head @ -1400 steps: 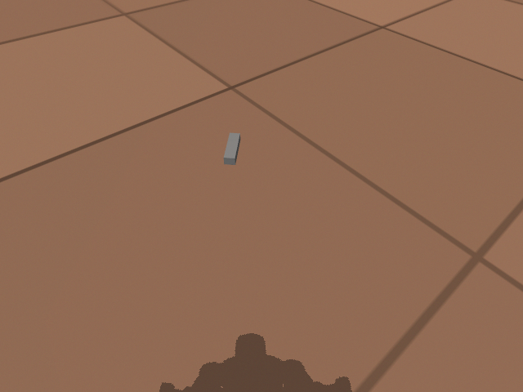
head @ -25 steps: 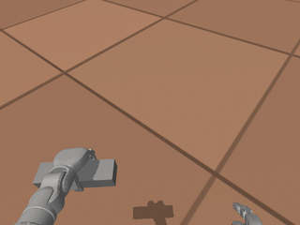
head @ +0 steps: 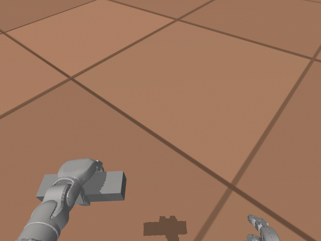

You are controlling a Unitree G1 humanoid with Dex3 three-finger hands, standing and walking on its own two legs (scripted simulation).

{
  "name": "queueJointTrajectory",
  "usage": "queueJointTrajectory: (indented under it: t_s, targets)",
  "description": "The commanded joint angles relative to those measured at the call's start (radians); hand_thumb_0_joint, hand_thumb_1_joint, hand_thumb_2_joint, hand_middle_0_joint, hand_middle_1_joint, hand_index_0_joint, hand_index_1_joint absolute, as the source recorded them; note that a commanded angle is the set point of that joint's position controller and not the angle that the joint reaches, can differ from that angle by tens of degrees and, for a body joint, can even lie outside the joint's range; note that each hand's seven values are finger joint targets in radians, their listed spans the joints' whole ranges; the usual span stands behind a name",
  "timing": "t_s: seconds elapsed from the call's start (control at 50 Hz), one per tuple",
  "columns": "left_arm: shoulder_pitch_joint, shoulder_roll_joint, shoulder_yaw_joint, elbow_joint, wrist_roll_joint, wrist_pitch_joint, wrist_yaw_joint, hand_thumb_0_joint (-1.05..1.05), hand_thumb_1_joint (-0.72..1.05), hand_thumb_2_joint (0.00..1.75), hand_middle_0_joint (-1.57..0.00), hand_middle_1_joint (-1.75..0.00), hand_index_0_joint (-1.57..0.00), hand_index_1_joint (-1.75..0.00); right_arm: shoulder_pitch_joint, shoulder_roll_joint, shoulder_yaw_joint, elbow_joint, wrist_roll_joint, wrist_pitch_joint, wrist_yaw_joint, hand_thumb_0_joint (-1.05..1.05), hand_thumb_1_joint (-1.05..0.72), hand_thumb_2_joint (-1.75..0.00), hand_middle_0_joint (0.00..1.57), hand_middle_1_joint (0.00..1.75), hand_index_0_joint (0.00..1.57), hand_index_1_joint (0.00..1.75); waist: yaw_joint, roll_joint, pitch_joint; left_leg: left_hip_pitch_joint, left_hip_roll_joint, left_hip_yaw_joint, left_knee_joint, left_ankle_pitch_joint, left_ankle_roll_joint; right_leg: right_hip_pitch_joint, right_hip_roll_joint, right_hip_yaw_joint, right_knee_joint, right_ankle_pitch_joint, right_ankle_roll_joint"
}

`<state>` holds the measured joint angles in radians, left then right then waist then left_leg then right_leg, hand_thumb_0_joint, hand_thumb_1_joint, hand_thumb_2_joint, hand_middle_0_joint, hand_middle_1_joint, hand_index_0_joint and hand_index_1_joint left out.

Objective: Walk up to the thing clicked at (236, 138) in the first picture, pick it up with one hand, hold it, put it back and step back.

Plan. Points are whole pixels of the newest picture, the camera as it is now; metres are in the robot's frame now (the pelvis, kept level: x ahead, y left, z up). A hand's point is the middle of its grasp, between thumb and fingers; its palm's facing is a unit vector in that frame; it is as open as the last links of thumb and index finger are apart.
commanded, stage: hold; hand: left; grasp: from above
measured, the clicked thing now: (83, 187) +0.30 +0.23 -0.06
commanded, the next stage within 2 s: crouch in 0.34 s
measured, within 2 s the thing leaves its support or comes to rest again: neither
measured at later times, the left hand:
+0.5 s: hand (84, 184) +0.29 +0.22 -0.04, palm faces -0.44 -0.06 -0.89, open 9.3 cm
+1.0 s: hand (93, 196) +0.32 +0.24 -0.19, palm faces -0.42 +0.03 -0.91, open 9.3 cm
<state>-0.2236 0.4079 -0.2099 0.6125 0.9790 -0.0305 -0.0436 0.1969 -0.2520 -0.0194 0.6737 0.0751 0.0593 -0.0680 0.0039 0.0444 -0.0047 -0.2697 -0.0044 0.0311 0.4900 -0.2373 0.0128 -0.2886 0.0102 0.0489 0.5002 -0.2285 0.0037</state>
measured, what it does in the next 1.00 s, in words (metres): lowers itself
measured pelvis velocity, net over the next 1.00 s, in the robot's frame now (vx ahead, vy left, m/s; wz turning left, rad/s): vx -0.03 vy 0.00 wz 0.03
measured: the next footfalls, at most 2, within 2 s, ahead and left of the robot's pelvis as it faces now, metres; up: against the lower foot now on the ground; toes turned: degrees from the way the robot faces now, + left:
none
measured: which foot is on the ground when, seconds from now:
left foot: down 0.00-1.00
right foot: down 0.00-1.00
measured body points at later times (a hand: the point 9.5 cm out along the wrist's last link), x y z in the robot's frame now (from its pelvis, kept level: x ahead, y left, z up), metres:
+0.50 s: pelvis +0.01 +0.00 +0.00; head +0.02 -0.02 +0.45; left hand +0.31 +0.22 +0.01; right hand +0.15 -0.26 -0.11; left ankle +0.01 +0.11 -0.74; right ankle +0.02 -0.12 -0.74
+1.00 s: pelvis -0.03 +0.00 -0.09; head +0.06 +0.01 +0.35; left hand +0.33 +0.24 -0.14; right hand +0.07 -0.29 -0.21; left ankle +0.01 +0.11 -0.74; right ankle +0.02 -0.12 -0.74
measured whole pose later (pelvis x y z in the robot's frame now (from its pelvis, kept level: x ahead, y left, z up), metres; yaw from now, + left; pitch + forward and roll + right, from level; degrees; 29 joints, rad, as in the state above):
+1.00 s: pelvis -0.03 +0.00 -0.09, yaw +1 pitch +19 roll -1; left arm -0.50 0.41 -0.14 1.08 1.17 -0.11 0.30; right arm 0.23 -0.28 -0.07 0.68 0.01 0.05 -0.01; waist -0.07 0.01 -0.14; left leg -1.01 0.00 -0.01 1.16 -0.47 0.01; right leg -1.00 0.02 0.00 1.13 -0.45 0.00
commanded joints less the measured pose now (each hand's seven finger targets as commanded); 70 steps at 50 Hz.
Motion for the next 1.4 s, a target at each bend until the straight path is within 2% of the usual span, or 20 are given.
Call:
queueJointTrajectory:
  t_s: [0.0, 0.08, 0.16, 0.26, 0.4, 0.42, 0.44, 0.56, 0.64, 0.8, 0.84, 0.92, 1.0, 1.06, 1.08, 1.12, 1.18, 1.22, 1.3, 1.38]
  targets:
    - [-0.383, 0.23, 0.117, -0.21, 0.008, -0.01, 0.054, 0.0, 0.68, 0.78, -1.02, -0.69, -1.04, -0.68, -0.083, -0.133, -0.042, -0.126, 0.0, -0.041, -0.013, 0.0, -0.9, -0.9, 0.2, 0.3, 0.2, 0.3, -0.004, -0.009, -0.273, 0.136, -0.01, -0.012, -0.061, 0.181, 0.004, 0.06, 0.028, -0.02, -0.074, 0.138, -0.023]
    - [-0.362, 0.209, 0.097, -0.199, -0.001, -0.002, 0.051, 0.0, 0.69, 0.82, -1.05, -0.69, -1.05, -0.69, -0.083, -0.134, -0.043, -0.121, 0.0, -0.04, -0.012, 0.0, -0.9, -0.9, 0.2, 0.3, 0.2, 0.3, -0.007, -0.014, -0.26, 0.137, -0.009, -0.012, -0.066, 0.188, 0.004, 0.06, 0.027, -0.022, -0.08, 0.147, -0.023]
    - [-0.329, 0.221, 0.113, -0.2, -0.005, 0.001, 0.043, 0.0, 0.67, 0.8, -1.03, -0.69, -1.04, -0.68, -0.093, -0.133, -0.044, -0.128, 0.0, -0.036, -0.011, 0.0, -0.9, -0.9, 0.2, 0.3, 0.2, 0.3, 0.009, -0.021, -0.246, 0.12, -0.014, -0.011, -0.068, 0.185, 0.004, 0.071, 0.023, -0.024, -0.088, 0.141, -0.022]
    - [-0.328, 0.208, 0.097, -0.2, -0.001, -0.008, 0.032, 0.0, 0.68, 0.79, -1.03, -0.68, -1.04, -0.67, -0.087, -0.132, -0.046, -0.129, 0.0, -0.032, -0.01, 0.0, -0.9, -0.9, 0.2, 0.3, 0.2, 0.3, -0.005, -0.014, -0.253, 0.136, -0.013, -0.01, -0.064, 0.21, 0.006, 0.069, 0.022, -0.022, -0.082, 0.171, -0.022]
    - [-0.357, 0.238, 0.132, -0.209, 0.011, -0.011, 0.062, 0.0, 0.66, 0.78, -1.02, -0.67, -1.03, -0.66, -0.088, -0.132, -0.047, -0.123, -0.003, -0.025, -0.011, 0.0, -0.9, -0.9, 0.2, 0.3, 0.2, 0.3, 0.001, 0.008, -0.268, 0.144, -0.013, -0.01, -0.063, 0.214, 0.003, 0.073, 0.022, -0.025, -0.081, 0.172, -0.023]
    - [-0.369, 0.236, 0.13, -0.214, 0.013, -0.009, 0.068, 0.0, 0.73, 0.7, -1.01, -0.75, -1.07, -0.69, -0.084, -0.134, -0.047, -0.122, -0.002, -0.025, -0.01, 0.0, -0.92, -0.91, 0.2, 0.3, 0.2, 0.3, -0.003, 0.008, -0.276, 0.149, -0.014, -0.008, -0.062, 0.221, 0.003, 0.073, 0.023, -0.022, -0.078, 0.181, -0.024]
    - [-0.374, 0.242, 0.133, -0.208, 0.019, -0.008, 0.072, 0.0, 0.65, 0.68, -0.93, -0.72, -0.99, -0.68, -0.087, -0.132, -0.046, -0.119, -0.003, -0.025, -0.011, 0.0, -0.88, -0.9, 0.2, 0.3, 0.2, 0.3, 0.0, -0.001, -0.278, 0.147, -0.015, -0.008, -0.058, 0.226, 0.004, 0.072, 0.022, -0.024, -0.079, 0.186, -0.021]
    - [-0.298, 0.184, 0.095, -0.107, 0.022, -0.011, 0.086, 0.0, 0.66, 0.74, -0.98, -0.69, -1.01, -0.67, -0.075, -0.134, -0.052, -0.118, -0.004, -0.019, -0.005, 0.0, -0.88, -0.9, 0.2, 0.3, 0.2, 0.3, -0.017, -0.073, -0.207, 0.091, -0.019, -0.008, -0.047, 0.176, 0.01, 0.04, 0.018, -0.024, -0.085, 0.148, -0.016]
    - [-0.302, 0.184, 0.109, -0.022, 0.046, -0.045, 0.13, 0.0, 0.68, 0.75, -1.0, -0.69, -1.02, -0.67, -0.06, -0.131, -0.051, -0.106, -0.014, -0.011, 0.0, 0.0, -0.89, -0.9, 0.2, 0.3, 0.2, 0.3, -0.03, -0.079, -0.19, 0.025, -0.024, -0.009, 0.009, 0.153, 0.008, -0.031, 0.013, -0.024, -0.034, 0.127, -0.016]
    - [-0.508, 0.18, 0.111, 0.17, 0.149, -0.091, 0.308, 0.0, 0.66, 0.7, -0.98, -0.7, -1.01, -0.67, 0.052, -0.155, -0.082, -0.064, -0.054, -0.017, 0.031, 0.0, -0.89, -0.9, 0.2, 0.3, 0.2, 0.3, -0.082, -0.025, -0.367, -0.263, -0.017, -0.013, 0.359, 0.1, -0.002, -0.355, 0.023, -0.035, 0.291, 0.076, -0.028]
    - [-0.553, 0.197, 0.121, 0.22, 0.176, -0.093, 0.348, 0.0, 0.64, 0.69, -0.96, -0.71, -1.0, -0.68, 0.069, -0.161, -0.091, -0.071, -0.059, -0.021, 0.039, 0.0, -0.89, -0.9, 0.2, 0.3, 0.2, 0.3, -0.076, 0.012, -0.427, -0.346, -0.017, -0.011, 0.45, 0.078, -0.001, -0.448, 0.023, -0.038, 0.373, 0.05, -0.032]
    - [-0.634, 0.214, 0.134, 0.312, 0.188, -0.086, 0.397, 0.0, 0.61, 0.75, -0.95, -0.74, -0.98, -0.71, 0.088, -0.17, -0.1, -0.066, -0.066, -0.031, 0.046, 0.0, -0.89, -0.9, 0.2, 0.3, 0.2, 0.3, -0.086, 0.008, -0.49, -0.551, -0.023, -0.019, 0.581, -0.028, 0.006, -0.587, 0.032, -0.049, 0.513, -0.031, -0.034]
    - [-0.651, 0.241, 0.163, 0.368, 0.19, -0.08, 0.42, 0.0, 0.62, 0.77, -0.94, -0.76, -0.97, -0.73, 0.105, -0.178, -0.106, -0.06, -0.079, -0.052, 0.045, 0.0, -0.89, -0.9, 0.2, 0.3, 0.2, 0.3, -0.081, 0.034, -0.569, -0.71, -0.024, -0.036, 0.694, -0.126, 0.004, -0.745, 0.031, -0.06, 0.653, -0.125, -0.043]
    - [-0.744, 0.255, 0.164, 0.333, 0.191, -0.082, 0.422, 0.0, 0.6, 0.79, -0.91, -0.8, -0.95, -0.76, 0.12, -0.187, -0.116, -0.048, -0.087, -0.069, 0.042, 0.0, -0.89, -0.9, 0.2, 0.3, 0.2, 0.3, -0.103, 0.062, -0.652, -0.782, -0.018, -0.056, 0.779, -0.184, 0.003, -0.854, 0.028, -0.069, 0.745, -0.17, -0.047]
    - [-0.766, 0.301, 0.189, 0.307, 0.192, -0.082, 0.425, 0.0, 0.59, 0.8, -0.92, -0.8, -0.95, -0.77, 0.125, -0.191, -0.119, -0.047, -0.087, -0.071, 0.039, 0.0, -0.89, -0.9, 0.2, 0.3, 0.2, 0.3, -0.099, 0.077, -0.691, -0.792, -0.015, -0.053, 0.803, -0.193, 0.003, -0.877, 0.027, -0.068, 0.769, -0.182, -0.049]
    - [-0.721, 0.317, 0.213, 0.384, 0.199, -0.073, 0.424, 0.0, 0.58, 0.79, -0.9, -0.81, -0.94, -0.77, 0.123, -0.195, -0.112, -0.038, -0.096, -0.076, 0.039, 0.0, -0.89, -0.9, 0.2, 0.3, 0.2, 0.3, -0.098, 0.081, -0.674, -0.853, -0.012, -0.077, 0.832, -0.214, -0.002, -0.956, 0.023, -0.08, 0.832, -0.21, -0.05]
    - [-0.774, 0.346, 0.229, 0.378, 0.196, -0.075, 0.418, 0.0, 0.56, 0.82, -0.9, -0.81, -0.93, -0.78, 0.134, -0.198, -0.114, -0.033, -0.102, -0.084, 0.041, 0.0, -0.89, -0.9, 0.2, 0.3, 0.2, 0.3, -0.112, 0.08, -0.731, -0.906, -0.014, -0.089, 0.887, -0.274, -0.002, -1.028, 0.027, -0.09, 0.892, -0.265, -0.053]
    - [-0.762, 0.341, 0.23, 0.423, 0.193, -0.08, 0.411, 0.0, 0.56, 0.84, -0.91, -0.8, -0.93, -0.78, 0.136, -0.196, -0.11, -0.02, -0.107, -0.09, 0.043, 0.0, -0.89, -0.9, 0.2, 0.3, 0.2, 0.3, -0.119, 0.06, -0.706, -0.988, -0.017, -0.086, 0.937, -0.31, 0.004, -1.083, 0.027, -0.09, 0.926, -0.295, -0.052]
    - [-0.786, 0.361, 0.24, 0.464, 0.192, -0.108, 0.401, 0.0, 0.63, 0.82, -0.93, -0.82, -0.97, -0.78, 0.142, -0.197, -0.099, -0.007, -0.114, -0.105, 0.059, 0.0, -0.89, -0.9, 0.2, 0.3, 0.2, 0.3, -0.135, 0.066, -0.713, -1.078, -0.021, -0.096, 1.029, -0.339, 0.007, -1.191, 0.025, -0.101, 1.013, -0.327, -0.054]
    - [-0.84, 0.389, 0.264, 0.424, 0.209, -0.15, 0.41, 0.0, 0.62, 0.85, -0.93, -0.82, -0.96, -0.78, 0.156, -0.208, -0.09, 0.009, -0.126, -0.119, 0.082, 0.0, -0.89, -0.9, 0.2, 0.3, 0.2, 0.3, -0.143, 0.117, -0.807, -1.094, -0.022, -0.112, 1.12, -0.277, 0.005, -1.278, 0.021, -0.116, 1.11, -0.284, -0.056]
